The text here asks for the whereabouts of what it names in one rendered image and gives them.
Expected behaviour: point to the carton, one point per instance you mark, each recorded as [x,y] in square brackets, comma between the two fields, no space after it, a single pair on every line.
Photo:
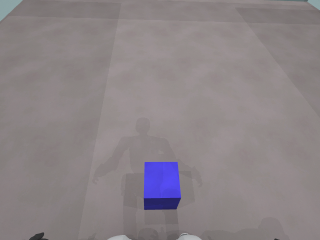
[161,186]

